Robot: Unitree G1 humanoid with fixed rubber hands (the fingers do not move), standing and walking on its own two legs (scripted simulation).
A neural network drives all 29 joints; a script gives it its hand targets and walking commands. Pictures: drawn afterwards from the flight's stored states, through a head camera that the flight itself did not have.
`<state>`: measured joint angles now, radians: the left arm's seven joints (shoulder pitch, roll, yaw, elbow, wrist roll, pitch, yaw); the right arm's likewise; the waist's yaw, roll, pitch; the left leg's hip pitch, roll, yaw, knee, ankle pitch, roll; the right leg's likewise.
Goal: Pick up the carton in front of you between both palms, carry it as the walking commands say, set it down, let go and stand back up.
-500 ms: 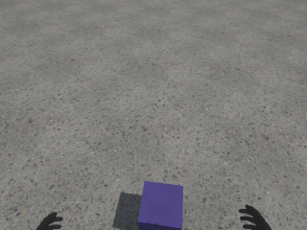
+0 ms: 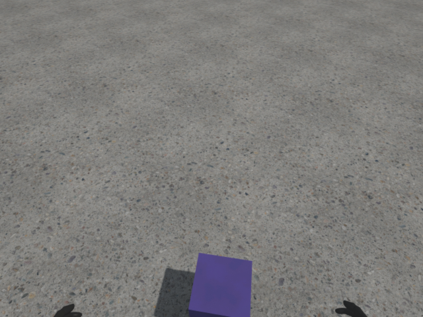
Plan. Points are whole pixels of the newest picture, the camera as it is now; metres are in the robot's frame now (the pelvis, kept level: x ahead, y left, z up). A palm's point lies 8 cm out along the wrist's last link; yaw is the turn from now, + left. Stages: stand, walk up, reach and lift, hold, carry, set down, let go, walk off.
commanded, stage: stand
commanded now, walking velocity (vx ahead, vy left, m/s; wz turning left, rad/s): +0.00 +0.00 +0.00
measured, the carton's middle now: (220, 294) +0.36 -0.05 -0.65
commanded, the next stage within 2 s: none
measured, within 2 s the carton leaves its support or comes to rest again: neither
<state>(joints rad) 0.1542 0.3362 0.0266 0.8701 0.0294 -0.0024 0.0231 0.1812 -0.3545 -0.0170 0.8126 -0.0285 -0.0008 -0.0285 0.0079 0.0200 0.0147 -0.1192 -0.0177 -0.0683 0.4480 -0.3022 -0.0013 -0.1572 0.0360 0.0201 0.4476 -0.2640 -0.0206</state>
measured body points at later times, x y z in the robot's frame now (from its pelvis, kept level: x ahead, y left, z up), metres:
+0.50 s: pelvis -0.01 +0.00 +0.01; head -0.02 +0.00 +0.45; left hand +0.09 +0.31 -0.11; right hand +0.10 -0.30 -0.11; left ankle -0.04 +0.12 -0.74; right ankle -0.01 -0.11 -0.74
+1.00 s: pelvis -0.02 +0.00 +0.01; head -0.02 +0.00 +0.46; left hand +0.08 +0.32 -0.11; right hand +0.08 -0.31 -0.11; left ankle -0.04 +0.12 -0.74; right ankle -0.01 -0.11 -0.74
